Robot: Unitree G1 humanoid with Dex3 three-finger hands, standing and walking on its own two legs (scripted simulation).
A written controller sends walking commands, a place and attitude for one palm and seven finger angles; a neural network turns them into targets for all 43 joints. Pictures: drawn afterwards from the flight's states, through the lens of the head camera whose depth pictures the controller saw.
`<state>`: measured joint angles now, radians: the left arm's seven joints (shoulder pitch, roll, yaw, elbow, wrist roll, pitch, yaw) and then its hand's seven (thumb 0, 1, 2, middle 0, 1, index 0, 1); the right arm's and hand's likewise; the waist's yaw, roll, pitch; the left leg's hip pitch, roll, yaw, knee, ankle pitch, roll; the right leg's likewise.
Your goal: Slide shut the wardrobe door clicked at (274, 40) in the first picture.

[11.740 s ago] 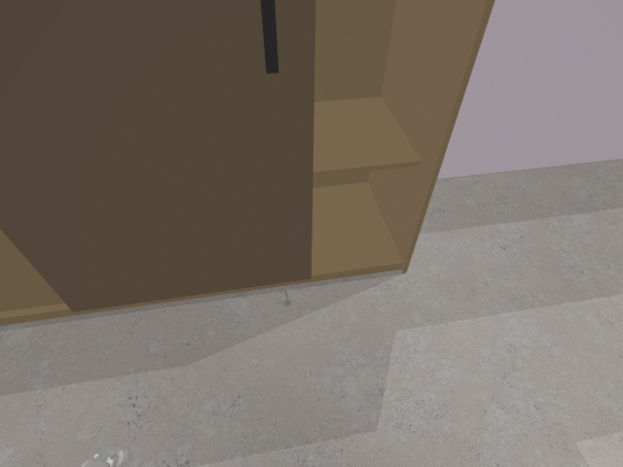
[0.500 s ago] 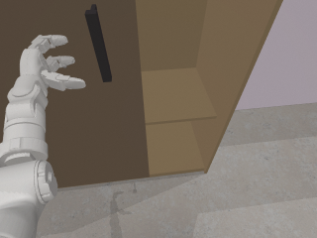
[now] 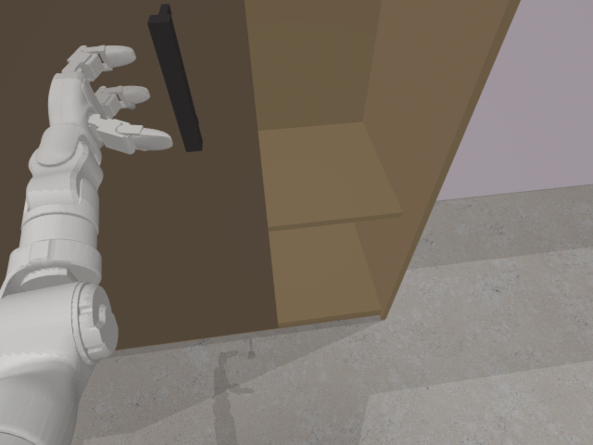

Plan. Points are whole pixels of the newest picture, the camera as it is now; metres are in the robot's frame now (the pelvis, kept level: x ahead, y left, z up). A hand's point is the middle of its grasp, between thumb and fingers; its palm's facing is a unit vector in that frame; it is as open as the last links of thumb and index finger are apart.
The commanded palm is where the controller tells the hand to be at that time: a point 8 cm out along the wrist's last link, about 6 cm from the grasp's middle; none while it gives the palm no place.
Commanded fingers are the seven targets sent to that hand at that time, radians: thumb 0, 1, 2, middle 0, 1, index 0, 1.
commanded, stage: move the hooked fingers beside the handle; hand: left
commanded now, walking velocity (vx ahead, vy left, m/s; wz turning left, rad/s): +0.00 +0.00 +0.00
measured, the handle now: (180, 83) +0.55 +0.17 +0.22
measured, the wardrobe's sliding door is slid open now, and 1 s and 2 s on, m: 0.38 0.38 0.38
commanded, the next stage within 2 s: feel for the door with the fingertips in 1.14 s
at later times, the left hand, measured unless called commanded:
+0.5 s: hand (135, 107) +0.48 +0.21 +0.22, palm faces +0.15 -0.99 +0.00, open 14.0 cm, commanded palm +0.45 +0.27 +0.21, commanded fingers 0.00 -0.50 0.30 -0.30 -1.20 -0.30 -1.20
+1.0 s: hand (134, 112) +0.48 +0.21 +0.22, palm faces +0.14 -0.99 +0.01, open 14.0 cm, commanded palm +0.45 +0.26 +0.22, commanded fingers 0.00 -0.50 0.30 -0.30 -1.20 -0.30 -1.20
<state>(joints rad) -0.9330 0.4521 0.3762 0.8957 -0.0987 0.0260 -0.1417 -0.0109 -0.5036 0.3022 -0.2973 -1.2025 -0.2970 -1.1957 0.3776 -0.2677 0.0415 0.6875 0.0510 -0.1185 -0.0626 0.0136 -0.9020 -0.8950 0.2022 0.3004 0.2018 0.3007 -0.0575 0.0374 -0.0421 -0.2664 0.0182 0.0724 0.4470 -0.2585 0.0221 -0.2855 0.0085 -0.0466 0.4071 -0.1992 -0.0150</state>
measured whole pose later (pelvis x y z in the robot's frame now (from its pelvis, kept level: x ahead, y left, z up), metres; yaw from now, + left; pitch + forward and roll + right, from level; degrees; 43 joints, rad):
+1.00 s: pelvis +0.01 +0.01 +0.00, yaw +0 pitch +5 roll -1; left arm -0.90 0.43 0.36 0.85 -0.12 0.08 -0.13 -0.01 -0.50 0.30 -0.30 -1.20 -0.30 -1.20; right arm 0.36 -0.28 0.03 0.68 0.05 -0.11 -0.07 0.01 -0.90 -0.90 0.20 0.30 0.20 0.30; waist -0.06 0.04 -0.05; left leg -0.28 0.01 0.07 0.46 -0.27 0.03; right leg -0.29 0.00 -0.05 0.41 -0.21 -0.01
